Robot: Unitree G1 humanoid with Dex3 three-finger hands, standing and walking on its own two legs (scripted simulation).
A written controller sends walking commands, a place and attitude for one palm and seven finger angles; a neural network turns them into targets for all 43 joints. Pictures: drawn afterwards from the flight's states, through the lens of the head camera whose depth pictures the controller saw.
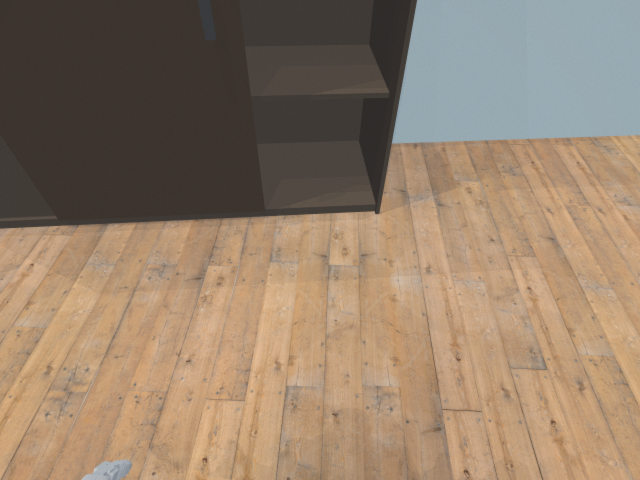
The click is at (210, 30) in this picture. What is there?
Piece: wardrobe's sliding door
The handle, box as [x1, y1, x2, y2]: [198, 0, 215, 39]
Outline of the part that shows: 198,0 205,39 214,39 215,33 209,0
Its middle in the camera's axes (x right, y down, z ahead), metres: -0.32 -0.68 +1.05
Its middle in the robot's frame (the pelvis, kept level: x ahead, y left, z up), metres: +1.25 +0.38 +0.16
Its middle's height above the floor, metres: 0.93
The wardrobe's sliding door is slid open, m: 0.50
